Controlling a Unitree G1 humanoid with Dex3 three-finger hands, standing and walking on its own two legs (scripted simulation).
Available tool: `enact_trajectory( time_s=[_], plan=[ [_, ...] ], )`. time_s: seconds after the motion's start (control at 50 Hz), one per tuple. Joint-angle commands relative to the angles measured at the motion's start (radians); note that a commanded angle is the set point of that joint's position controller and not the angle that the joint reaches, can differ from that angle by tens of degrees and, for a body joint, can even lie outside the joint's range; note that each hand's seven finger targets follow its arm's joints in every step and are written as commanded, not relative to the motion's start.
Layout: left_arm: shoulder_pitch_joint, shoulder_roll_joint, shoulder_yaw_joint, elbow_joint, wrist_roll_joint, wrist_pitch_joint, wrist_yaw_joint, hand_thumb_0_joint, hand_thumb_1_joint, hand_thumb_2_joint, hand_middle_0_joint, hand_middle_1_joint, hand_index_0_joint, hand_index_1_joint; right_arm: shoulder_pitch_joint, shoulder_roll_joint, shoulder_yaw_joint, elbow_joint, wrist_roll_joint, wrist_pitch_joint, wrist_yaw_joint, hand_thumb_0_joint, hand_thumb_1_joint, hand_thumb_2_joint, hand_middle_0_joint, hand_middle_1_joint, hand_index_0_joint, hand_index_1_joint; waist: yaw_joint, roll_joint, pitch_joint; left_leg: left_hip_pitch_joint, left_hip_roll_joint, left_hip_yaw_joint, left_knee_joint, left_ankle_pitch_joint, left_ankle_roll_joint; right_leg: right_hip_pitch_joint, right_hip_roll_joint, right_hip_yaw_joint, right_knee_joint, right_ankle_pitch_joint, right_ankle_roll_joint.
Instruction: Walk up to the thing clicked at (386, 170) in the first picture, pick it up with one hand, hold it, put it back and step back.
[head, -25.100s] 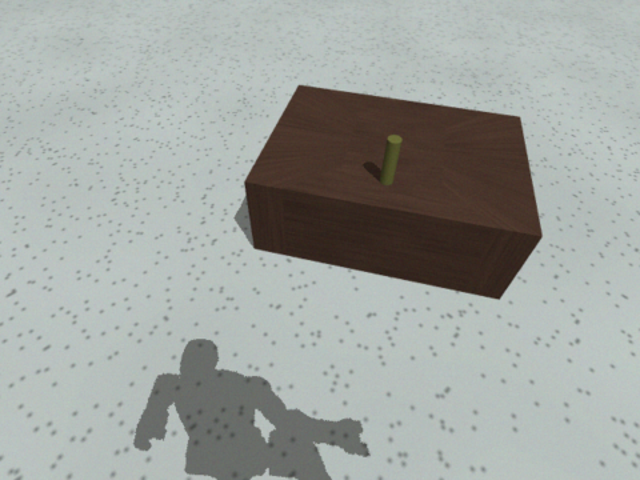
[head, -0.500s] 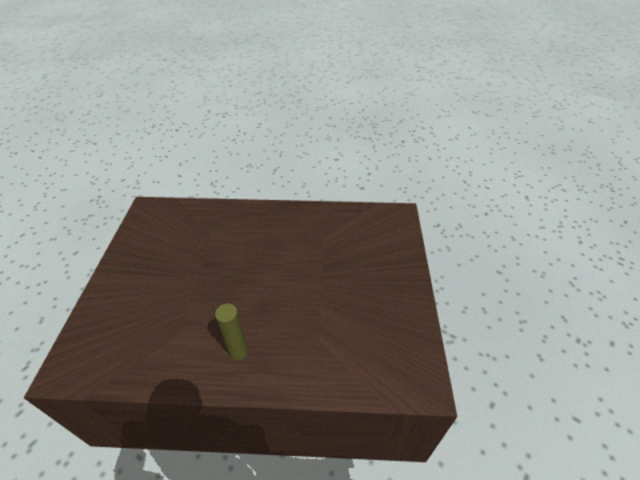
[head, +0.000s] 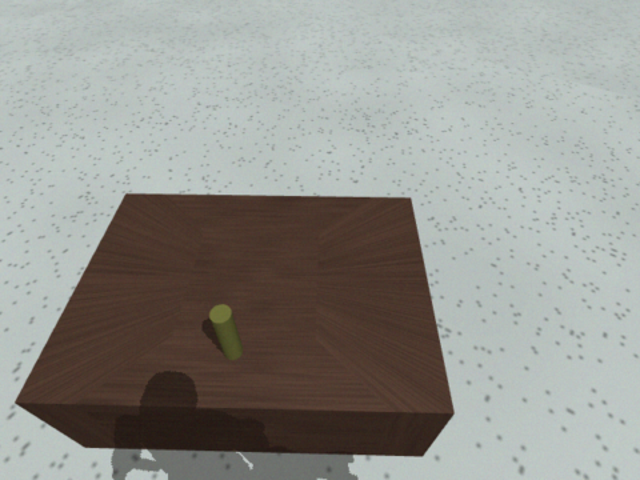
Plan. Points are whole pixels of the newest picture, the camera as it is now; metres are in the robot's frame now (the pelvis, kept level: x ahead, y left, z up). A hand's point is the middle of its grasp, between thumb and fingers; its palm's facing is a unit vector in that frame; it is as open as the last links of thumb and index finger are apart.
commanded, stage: home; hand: left
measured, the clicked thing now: (227, 333) +0.49 +0.22 -0.34
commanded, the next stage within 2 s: stand in 0.20 s
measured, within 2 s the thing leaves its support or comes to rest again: neither
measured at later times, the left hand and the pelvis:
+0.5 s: hand out of the picture +0.08 +0.25 -0.15, palm faces -0.03 -0.93 -0.36, open 15.5 cm; pelvis +0.01 +0.00 +0.00, yaw +0 degrees
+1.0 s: hand out of the picture +0.09 +0.25 -0.15, palm faces -0.03 -0.93 -0.35, open 7.5 cm; pelvis +0.01 +0.00 +0.00, yaw +0 degrees
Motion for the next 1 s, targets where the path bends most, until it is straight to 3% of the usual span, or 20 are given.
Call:
enact_trajectory(
  time_s=[0.0, 0.1, 0.16, 0.28, 0.32, 0.34, 0.48, 0.64, 0.74, 0.86, 0.9, 0.98],
  plan=[
    [-0.034, 0.217, 0.038, -0.048, 0.0, -0.017, 0.01, 0.0, -0.556, 0.05, -0.05, -0.051, -0.05, -0.05, -0.035, -0.205, -0.038, -0.046, 0.002, -0.021, -0.015, 0.0, -0.898, -0.902, 0.201, 0.301, 0.201, 0.301, 0.002, -0.01, -0.048, 0.005, 0.116, -0.11, -0.071, 0.046, 0.002, -0.013, -0.089, 0.09, -0.069, 0.069, -0.036],
    [-0.045, 0.216, 0.041, -0.054, 0.002, -0.019, 0.011, 0.0, -0.548, 0.055, -0.051, -0.052, -0.051, -0.051, -0.047, -0.207, -0.039, -0.047, 0.004, -0.026, -0.015, 0.0, -0.898, -0.902, 0.201, 0.301, 0.201, 0.301, 0.003, -0.02, -0.067, 0.028, 0.122, -0.103, -0.062, 0.113, 0.006, 0.006, -0.092, 0.087, -0.065, 0.135, -0.033],
    [-0.046, 0.215, 0.041, -0.052, -0.001, -0.018, 0.011, 0.0, -0.571, 0.041, -0.048, -0.048, -0.049, -0.048, -0.054, -0.203, -0.039, -0.047, 0.004, -0.024, -0.014, 0.0, -0.898, -0.902, 0.201, 0.301, 0.201, 0.301, 0.001, -0.019, -0.053, 0.033, 0.122, -0.106, -0.071, 0.102, 0.003, -0.016, -0.09, 0.083, -0.069, 0.11, -0.03],
    [-0.056, 0.219, 0.044, -0.062, -0.002, -0.019, 0.009, 0.0, -0.547, 0.055, -0.051, -0.052, -0.051, -0.052, -0.066, -0.21, -0.042, -0.048, 0.003, -0.026, -0.015, 0.0, -0.898, -0.902, 0.201, 0.301, 0.201, 0.301, 0.002, -0.009, -0.082, 0.05, 0.127, -0.1, -0.059, 0.147, 0.003, 0.007, -0.096, 0.088, -0.065, 0.163, -0.035],
    [-0.059, 0.216, 0.043, -0.062, 0.0, -0.02, 0.009, 0.0, -0.387, 0.215, -0.2, -0.212, -0.2, -0.212, -0.059, -0.208, -0.041, -0.045, 0.003, -0.025, -0.014, 0.0, -0.9, -0.9, 0.2, 0.3, 0.2, 0.3, -0.002, -0.018, -0.067, 0.038, 0.126, -0.097, -0.061, 0.124, 0.005, 0.0, -0.093, 0.087, -0.072, 0.142, -0.033],
    [-0.06, 0.217, 0.044, -0.059, -0.001, -0.019, 0.008, 0.0, -0.307, 0.295, -0.2, -0.292, -0.2, -0.292, -0.056, -0.203, -0.039, -0.042, 0.003, -0.024, -0.013, 0.0, -0.9, -0.9, 0.2, 0.3, 0.2, 0.3, -0.003, -0.024, -0.05, 0.024, 0.123, -0.099, -0.071, 0.092, 0.0, -0.006, -0.091, 0.086, -0.077, 0.107, -0.031],
    [-0.058, 0.222, 0.049, -0.063, -0.002, -0.02, 0.004, 0.0, 0.253, 0.855, -0.2, -0.3, -0.2, -0.3, -0.059, -0.209, -0.041, -0.043, 0.004, -0.026, -0.012, 0.0, -0.9, -0.9, 0.2, 0.3, 0.2, 0.3, -0.003, -0.017, -0.057, 0.022, 0.124, -0.1, -0.076, 0.067, 0.0, -0.004, -0.093, 0.091, -0.076, 0.093, -0.036],
    [-0.059, 0.222, 0.048, -0.071, -0.003, -0.022, 0.003, 0.0, 0.893, 0.9, -0.2, -0.3, -0.2, -0.3, -0.059, -0.21, -0.042, -0.043, 0.004, -0.029, -0.009, 0.0, -0.9, -0.9, 0.2, 0.3, 0.2, 0.3, -0.004, -0.022, -0.082, 0.041, 0.13, -0.098, -0.064, 0.137, 0.003, 0.013, -0.096, 0.091, -0.066, 0.149, -0.039],
    [-0.052, 0.224, 0.05, -0.067, -0.004, -0.021, 0.002, 0.0, 0.899, 0.9, -0.2, -0.3, -0.2, -0.3, -0.055, -0.21, -0.042, -0.04, 0.004, -0.027, -0.009, 0.0, -0.9, -0.9, 0.2, 0.3, 0.2, 0.3, -0.003, -0.024, -0.055, 0.021, 0.126, -0.099, -0.074, 0.079, 0.002, 0.002, -0.095, 0.093, -0.078, 0.102, -0.038],
    [-0.048, 0.221, 0.05, -0.071, -0.002, -0.025, 0.002, 0.0, 0.899, 0.9, -0.2, -0.3, -0.2, -0.3, -0.059, -0.211, -0.045, -0.046, 0.006, -0.028, -0.007, 0.0, -0.9, -0.9, 0.2, 0.3, 0.2, 0.3, -0.003, -0.032, -0.068, 0.046, 0.131, -0.1, -0.06, 0.129, 0.005, -0.003, -0.093, 0.086, -0.073, 0.138, -0.037],
    [-0.051, 0.22, 0.049, -0.069, -0.003, -0.024, 0.001, 0.0, 0.899, 0.9, -0.2, -0.3, -0.2, -0.3, -0.06, -0.21, -0.042, -0.044, 0.004, -0.027, -0.008, 0.0, -0.9, -0.9, 0.2, 0.3, 0.2, 0.3, -0.004, -0.025, -0.051, 0.035, 0.129, -0.097, -0.064, 0.091, 0.004, -0.011, -0.094, 0.093, -0.081, 0.112, -0.038],
    [-0.052, 0.221, 0.051, -0.076, -0.003, -0.024, 0.001, 0.0, 0.899, 0.9, -0.2, -0.3, -0.2, -0.3, -0.059, -0.21, -0.041, -0.045, 0.004, -0.028, -0.008, 0.0, -0.9, -0.9, 0.2, 0.3, 0.2, 0.3, -0.003, -0.013, -0.068, 0.032, 0.132, -0.097, -0.063, 0.106, 0.005, 0.011, -0.097, 0.093, -0.075, 0.139, -0.038]
  ],
)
